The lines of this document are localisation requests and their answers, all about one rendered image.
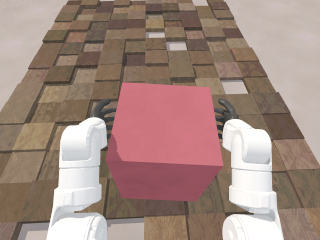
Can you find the left robot upper arm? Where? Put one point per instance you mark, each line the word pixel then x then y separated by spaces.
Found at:
pixel 79 226

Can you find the robot right hand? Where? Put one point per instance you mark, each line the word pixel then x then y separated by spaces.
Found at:
pixel 229 114

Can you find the carton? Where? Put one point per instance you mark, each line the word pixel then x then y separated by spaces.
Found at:
pixel 164 143

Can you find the right robot upper arm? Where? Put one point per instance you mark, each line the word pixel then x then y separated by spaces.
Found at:
pixel 250 227

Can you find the robot left hand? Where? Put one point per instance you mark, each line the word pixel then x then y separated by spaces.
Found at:
pixel 99 112

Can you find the right robot forearm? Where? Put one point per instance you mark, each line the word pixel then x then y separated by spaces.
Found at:
pixel 251 163

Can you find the left robot forearm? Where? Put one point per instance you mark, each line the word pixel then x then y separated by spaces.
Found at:
pixel 79 161

